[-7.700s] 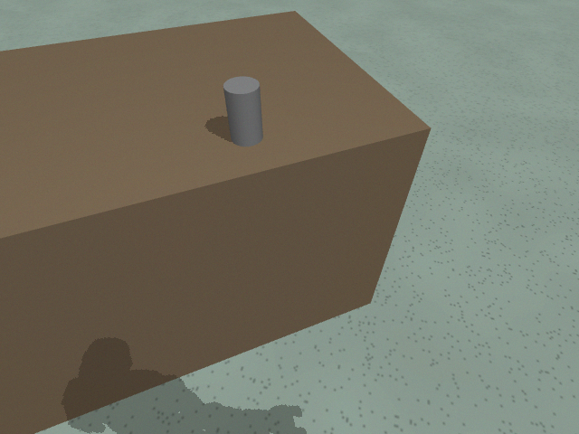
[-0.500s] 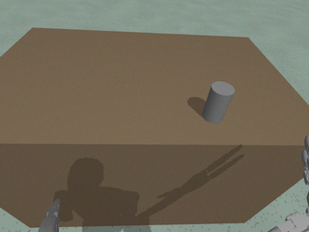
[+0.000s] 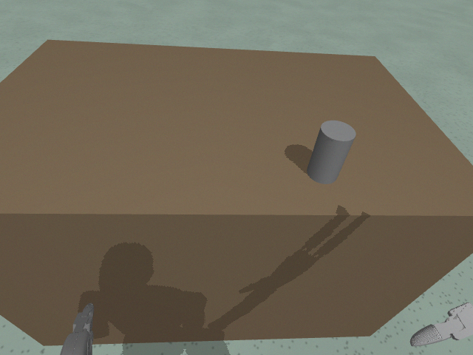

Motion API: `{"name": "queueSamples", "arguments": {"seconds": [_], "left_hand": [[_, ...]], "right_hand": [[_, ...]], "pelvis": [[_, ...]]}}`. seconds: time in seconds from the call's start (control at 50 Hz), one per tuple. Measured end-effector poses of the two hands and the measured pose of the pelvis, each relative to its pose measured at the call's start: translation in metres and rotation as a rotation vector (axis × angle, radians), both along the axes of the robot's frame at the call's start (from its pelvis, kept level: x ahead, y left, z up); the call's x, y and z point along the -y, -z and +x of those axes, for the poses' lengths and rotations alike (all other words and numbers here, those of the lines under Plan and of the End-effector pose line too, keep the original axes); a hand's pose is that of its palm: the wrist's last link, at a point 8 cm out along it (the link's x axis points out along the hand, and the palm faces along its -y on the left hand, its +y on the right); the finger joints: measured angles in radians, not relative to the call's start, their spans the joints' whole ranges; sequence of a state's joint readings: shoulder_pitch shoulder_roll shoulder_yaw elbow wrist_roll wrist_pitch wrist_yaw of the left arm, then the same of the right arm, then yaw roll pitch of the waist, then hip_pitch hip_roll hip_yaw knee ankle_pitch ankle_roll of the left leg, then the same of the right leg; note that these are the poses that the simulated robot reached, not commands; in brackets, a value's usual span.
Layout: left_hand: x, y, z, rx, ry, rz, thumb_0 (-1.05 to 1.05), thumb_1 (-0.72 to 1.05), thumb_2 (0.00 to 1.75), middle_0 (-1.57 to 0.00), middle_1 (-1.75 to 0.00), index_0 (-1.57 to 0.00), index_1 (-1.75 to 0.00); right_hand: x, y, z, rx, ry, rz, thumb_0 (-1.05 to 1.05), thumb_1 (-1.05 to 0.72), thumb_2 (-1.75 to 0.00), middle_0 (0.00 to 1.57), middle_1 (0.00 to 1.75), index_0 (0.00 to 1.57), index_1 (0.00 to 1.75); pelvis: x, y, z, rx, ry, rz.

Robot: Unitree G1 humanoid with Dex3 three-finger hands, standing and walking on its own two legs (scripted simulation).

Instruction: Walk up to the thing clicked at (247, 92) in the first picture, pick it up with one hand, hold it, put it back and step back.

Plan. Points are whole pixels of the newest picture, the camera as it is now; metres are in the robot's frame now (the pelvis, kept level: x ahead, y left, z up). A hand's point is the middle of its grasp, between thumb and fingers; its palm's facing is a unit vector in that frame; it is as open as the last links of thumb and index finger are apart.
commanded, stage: rise first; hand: right
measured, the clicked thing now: (329, 153) +0.50 -0.20 +0.08
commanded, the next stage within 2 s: go down in 0.32 s
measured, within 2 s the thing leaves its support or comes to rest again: neither
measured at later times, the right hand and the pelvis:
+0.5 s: hand (464, 263) +0.18 -0.24 +0.19, palm faces +0.38 +0.81 -0.45, open 17.5 cm; pelvis +0.00 +0.00 +0.00, yaw +0 degrees
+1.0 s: hand out of the picture +0.28 -0.31 +0.21, palm faces +0.31 +0.92 -0.25, open 17.4 cm; pelvis +0.01 +0.00 +0.00, yaw +0 degrees
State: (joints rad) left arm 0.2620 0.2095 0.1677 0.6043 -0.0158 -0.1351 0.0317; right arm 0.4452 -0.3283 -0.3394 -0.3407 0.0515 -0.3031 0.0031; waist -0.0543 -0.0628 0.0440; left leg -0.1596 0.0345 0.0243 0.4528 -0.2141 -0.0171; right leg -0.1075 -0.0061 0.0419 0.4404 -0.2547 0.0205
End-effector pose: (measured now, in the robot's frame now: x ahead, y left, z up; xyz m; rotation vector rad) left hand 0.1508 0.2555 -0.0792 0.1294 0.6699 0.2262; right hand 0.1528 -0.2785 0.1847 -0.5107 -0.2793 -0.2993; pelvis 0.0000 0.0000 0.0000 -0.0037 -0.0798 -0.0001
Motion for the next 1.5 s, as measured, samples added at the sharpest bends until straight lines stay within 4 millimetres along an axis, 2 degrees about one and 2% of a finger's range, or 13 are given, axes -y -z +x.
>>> {"name": "queueSamples", "arguments": {"seconds": [0.14,0.52,0.6,0.72,0.84,0.96,1.02,1.1,1.18,1.24,1.34,1.4,1.5], "left_hand": [[-0.006,0.002,-0.002,-0.006,-0.015,0.002,-0.02,-0.56,0.06,-0.06,-0.05,-0.05,-0.06],[0.002,0.006,0.001,-0.024,0.000,-0.013,-0.02,-0.55,0.07,-0.05,-0.05,-0.05,-0.06],[-0.003,0.001,0.005,-0.005,-0.028,0.000,-0.02,-0.55,0.06,-0.05,-0.05,-0.05,-0.06],[-0.020,-0.007,0.010,0.011,-0.067,0.056,-0.02,-0.54,0.05,-0.05,-0.05,-0.05,-0.06],[-0.002,-0.001,0.012,-0.016,-0.029,0.046,-0.02,-0.53,0.04,-0.05,-0.05,-0.05,-0.05],[0.000,-0.006,0.009,0.034,-0.047,0.065,-0.02,-0.53,0.04,-0.05,-0.05,-0.05,-0.05],[0.002,-0.002,0.004,0.010,-0.040,0.079,-0.01,-0.53,0.05,-0.05,-0.05,-0.05,-0.05],[0.011,0.010,-0.001,-0.047,-0.020,0.069,-0.01,-0.54,0.05,-0.05,-0.05,-0.05,-0.05],[0.014,0.010,0.001,-0.041,-0.013,0.073,-0.02,-0.54,0.05,-0.05,-0.05,-0.05,-0.05],[0.009,0.001,0.004,-0.003,-0.013,0.101,-0.02,-0.54,0.06,-0.05,-0.05,-0.05,-0.06],[0.000,-0.016,0.012,0.043,-0.006,0.156,-0.02,-0.55,0.06,-0.05,-0.05,-0.05,-0.06],[-0.001,-0.015,0.014,0.036,0.003,0.168,-0.02,-0.55,0.06,-0.05,-0.05,-0.04,-0.06],[0.006,-0.003,0.010,0.010,0.037,0.153,-0.01,-0.55,0.06,-0.04,-0.05,-0.04,-0.06]], "right_hand": [[0.003,-0.008,-0.003,0.023,0.011,-0.024,-0.01,0.56,-0.04,0.05,0.05,0.06,0.06],[-0.004,-0.025,-0.007,0.117,-0.021,-0.067,-0.01,0.55,-0.05,0.06,0.05,0.06,0.06],[0.006,-0.023,-0.002,0.137,-0.002,-0.064,-0.01,0.54,-0.05,0.06,0.05,0.07,0.06],[0.026,-0.023,0.016,0.153,0.015,0.006,-0.01,0.54,-0.04,0.05,0.05,0.06,0.05],[0.042,-0.011,0.055,0.018,-0.036,0.079,-0.01,0.54,-0.04,0.05,0.05,0.06,0.05],[0.073,-0.028,0.085,0.009,-0.038,0.172,-0.01,0.53,-0.03,0.06,0.04,0.07,0.05],[0.080,-0.036,0.096,0.019,-0.068,0.220,-0.01,0.53,-0.03,0.06,0.04,0.06,0.05],[0.084,-0.025,0.113,-0.088,-0.111,0.272,-0.01,0.54,-0.03,0.05,0.04,0.06,0.05],[0.084,-0.016,0.118,-0.159,-0.127,0.289,-0.01,0.57,-0.03,0.05,0.04,0.06,0.05],[0.087,-0.022,0.118,-0.114,-0.126,0.294,-0.01,0.58,-0.04,0.05,0.05,0.06,0.05],[0.107,-0.027,0.123,-0.061,-0.106,0.367,-0.01,0.59,-0.04,0.05,0.05,0.06,0.05],[0.115,-0.018,0.129,-0.136,-0.095,0.412,-0.01,0.60,-0.03,0.04,0.05,0.05,0.05],[0.114,-0.013,0.141,-0.223,-0.113,0.425,-0.02,0.60,-0.03,0.04,0.05,0.05,0.05]], "pelvis": [[-0.001,0.000,-0.001,0.001,-0.001,0.000],[-0.001,0.000,0.001,-0.007,0.002,0.000],[-0.002,0.001,0.002,-0.006,0.003,0.000],[-0.002,0.001,0.001,-0.004,0.004,0.002],[-0.003,0.000,-0.001,-0.020,0.007,0.004],[0.001,0.000,0.003,-0.034,0.005,0.005],[0.003,0.000,0.006,-0.042,0.001,0.005],[0.006,0.000,0.008,-0.055,-0.008,0.005],[0.009,0.001,0.009,-0.061,-0.013,0.007],[0.009,0.001,0.010,-0.058,-0.011,0.007],[0.006,0.002,0.012,-0.059,-0.006,0.010],[0.005,0.002,0.012,-0.070,-0.005,0.012],[0.006,0.003,0.010,-0.087,0.000,0.016]]}}
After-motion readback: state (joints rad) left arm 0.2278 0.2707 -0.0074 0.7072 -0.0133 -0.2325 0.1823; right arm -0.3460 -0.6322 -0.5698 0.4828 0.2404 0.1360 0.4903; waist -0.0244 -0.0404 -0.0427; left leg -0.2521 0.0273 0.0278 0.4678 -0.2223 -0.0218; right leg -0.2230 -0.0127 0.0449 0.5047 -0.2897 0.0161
